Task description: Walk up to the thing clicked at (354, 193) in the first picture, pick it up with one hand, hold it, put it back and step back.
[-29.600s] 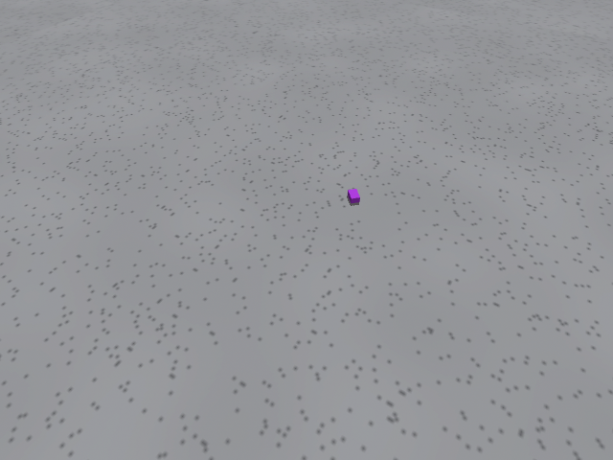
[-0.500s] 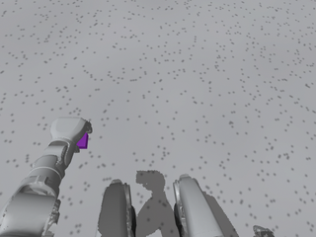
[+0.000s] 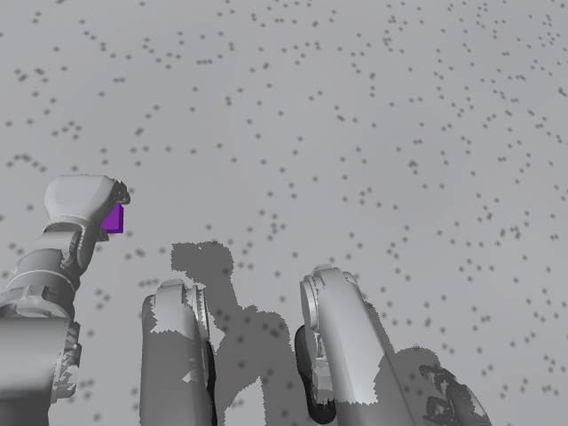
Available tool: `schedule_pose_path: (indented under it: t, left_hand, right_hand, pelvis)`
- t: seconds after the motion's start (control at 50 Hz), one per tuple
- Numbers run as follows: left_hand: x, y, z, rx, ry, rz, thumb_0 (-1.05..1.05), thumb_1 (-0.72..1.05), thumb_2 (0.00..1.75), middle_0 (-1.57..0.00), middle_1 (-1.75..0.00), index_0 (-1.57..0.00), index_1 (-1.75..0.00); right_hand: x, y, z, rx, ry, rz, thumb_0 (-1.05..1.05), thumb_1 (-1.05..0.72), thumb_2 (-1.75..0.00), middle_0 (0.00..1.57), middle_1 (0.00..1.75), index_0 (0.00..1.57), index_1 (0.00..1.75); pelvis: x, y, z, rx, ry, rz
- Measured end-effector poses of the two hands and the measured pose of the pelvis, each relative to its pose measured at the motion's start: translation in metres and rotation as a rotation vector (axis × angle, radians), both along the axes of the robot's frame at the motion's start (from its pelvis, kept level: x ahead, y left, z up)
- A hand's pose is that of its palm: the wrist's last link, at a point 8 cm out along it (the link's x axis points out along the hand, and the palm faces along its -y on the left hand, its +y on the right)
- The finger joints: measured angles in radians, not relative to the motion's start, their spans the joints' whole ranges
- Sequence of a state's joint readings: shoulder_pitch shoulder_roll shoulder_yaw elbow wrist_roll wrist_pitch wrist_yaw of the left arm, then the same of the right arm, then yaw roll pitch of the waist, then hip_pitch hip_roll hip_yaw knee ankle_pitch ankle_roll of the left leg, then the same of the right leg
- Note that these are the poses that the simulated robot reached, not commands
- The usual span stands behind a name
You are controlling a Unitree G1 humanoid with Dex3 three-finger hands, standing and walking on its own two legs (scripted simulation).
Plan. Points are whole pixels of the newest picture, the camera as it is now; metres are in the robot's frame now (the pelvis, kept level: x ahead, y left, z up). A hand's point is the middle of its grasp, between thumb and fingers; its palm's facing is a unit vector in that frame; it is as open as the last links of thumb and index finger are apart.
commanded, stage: crouch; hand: left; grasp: from above
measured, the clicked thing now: (100, 218) +0.43 +0.26 -0.20
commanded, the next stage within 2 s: lower in 0.62 s
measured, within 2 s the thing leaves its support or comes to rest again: neither
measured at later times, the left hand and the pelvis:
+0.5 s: hand (111, 226) +0.43 +0.26 -0.24, palm faces -0.46 +0.00 -0.89, open 7.3 cm; pelvis -0.01 +0.00 -0.07, yaw -2 degrees
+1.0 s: hand (118, 231) +0.43 +0.26 -0.29, palm faces -0.48 -0.02 -0.88, open 7.3 cm; pelvis -0.01 -0.01 -0.10, yaw -3 degrees
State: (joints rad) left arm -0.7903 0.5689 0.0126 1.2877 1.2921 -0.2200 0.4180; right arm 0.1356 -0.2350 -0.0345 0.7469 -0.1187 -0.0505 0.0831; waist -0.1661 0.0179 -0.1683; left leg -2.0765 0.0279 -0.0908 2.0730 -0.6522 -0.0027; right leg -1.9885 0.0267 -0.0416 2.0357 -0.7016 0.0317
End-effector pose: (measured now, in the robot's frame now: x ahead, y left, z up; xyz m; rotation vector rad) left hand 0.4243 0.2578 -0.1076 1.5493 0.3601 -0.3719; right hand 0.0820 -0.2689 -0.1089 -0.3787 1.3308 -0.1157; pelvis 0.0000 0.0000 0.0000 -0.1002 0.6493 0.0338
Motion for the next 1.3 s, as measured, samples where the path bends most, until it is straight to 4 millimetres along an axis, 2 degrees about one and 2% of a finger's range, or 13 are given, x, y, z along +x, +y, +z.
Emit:
schedule_pose_path:
  t: [0.1,0.34,0.46,0.76,1.12,1.3]
  left_hand:
    - [0.003,0.000,-0.018,-0.007,0.010,-0.003,0.01,0.37,0.13,-1.05,-0.08,-1.04,-0.09]
    - [0.008,0.000,-0.054,-0.008,0.009,-0.007,0.01,0.39,0.13,-1.03,-0.11,-1.02,-0.12]
    - [0.008,-0.001,-0.069,-0.009,0.016,-0.001,0.01,0.40,0.12,-1.03,-0.11,-1.01,-0.12]
    - [0.012,0.001,-0.091,-0.008,0.013,0.008,0.01,0.41,0.10,-1.03,-0.10,-1.02,-0.10]
    - [0.011,0.002,-0.138,-0.039,0.020,-0.008,0.01,0.40,0.10,-1.04,-0.08,-1.03,-0.08]
    - [0.013,0.001,-0.154,-0.035,0.016,0.009,0.01,0.40,0.10,-1.04,-0.07,-1.03,-0.07]
  right_hand:
    - [-0.005,-0.002,-0.013,-0.001,0.016,-0.001,0.00,-0.92,-0.90,0.20,0.30,0.20,0.30]
    - [-0.036,-0.007,-0.044,-0.002,0.088,-0.028,0.00,-0.92,-0.90,0.20,0.30,0.20,0.30]
    - [-0.044,-0.006,-0.058,0.003,0.102,-0.034,0.00,-0.92,-0.90,0.20,0.30,0.20,0.30]
    - [-0.040,-0.008,-0.082,0.005,0.098,-0.003,0.00,-0.92,-0.90,0.20,0.30,0.20,0.30]
    - [-0.043,-0.014,-0.094,-0.034,0.134,0.038,0.00,-0.91,-0.90,0.20,0.30,0.20,0.30]
    - [-0.045,-0.012,-0.100,-0.027,0.140,0.051,0.00,-0.91,-0.90,0.20,0.30,0.20,0.30]
  pelvis:
    - [-0.001,-0.001,-0.015,-0.003,-0.006,-0.008]
    - [-0.006,-0.002,-0.049,-0.005,-0.023,-0.023]
    - [-0.008,-0.003,-0.063,-0.004,-0.032,-0.027]
    - [-0.008,-0.005,-0.087,-0.004,-0.054,-0.037]
    - [-0.006,-0.005,-0.112,-0.025,-0.087,-0.053]
    - [-0.004,-0.005,-0.121,-0.032,-0.096,-0.061]
